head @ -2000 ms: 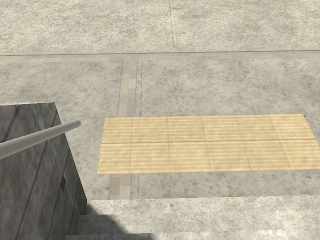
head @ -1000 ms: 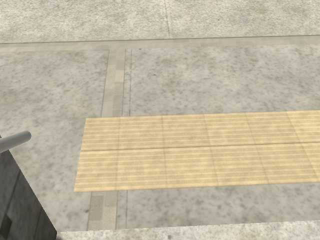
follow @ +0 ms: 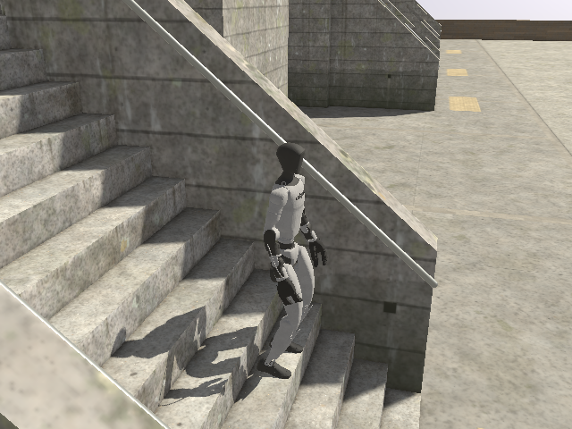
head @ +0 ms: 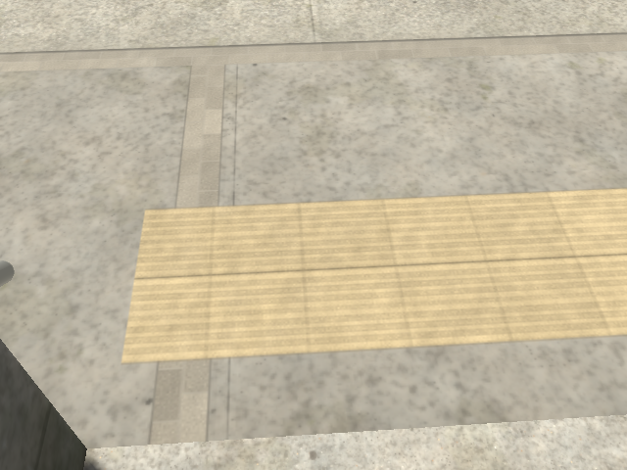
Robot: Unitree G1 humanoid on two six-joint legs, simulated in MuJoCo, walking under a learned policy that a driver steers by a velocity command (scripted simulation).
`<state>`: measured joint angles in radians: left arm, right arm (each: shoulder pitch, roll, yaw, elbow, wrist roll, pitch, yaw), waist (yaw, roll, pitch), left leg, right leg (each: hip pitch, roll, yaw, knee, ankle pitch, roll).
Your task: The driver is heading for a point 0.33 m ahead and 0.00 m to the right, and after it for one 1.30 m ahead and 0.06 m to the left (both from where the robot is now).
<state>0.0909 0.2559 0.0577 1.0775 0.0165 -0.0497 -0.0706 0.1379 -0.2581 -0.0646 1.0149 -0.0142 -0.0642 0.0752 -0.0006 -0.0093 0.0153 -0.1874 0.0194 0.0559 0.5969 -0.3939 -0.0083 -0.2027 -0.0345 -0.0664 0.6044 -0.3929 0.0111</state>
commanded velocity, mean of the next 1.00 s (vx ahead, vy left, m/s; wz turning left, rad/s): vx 0.23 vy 0.00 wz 0.00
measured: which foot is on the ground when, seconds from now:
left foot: down 0.00-0.80, up 0.82-1.00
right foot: down 0.00-0.44, up 0.46-0.78, down 0.80-1.00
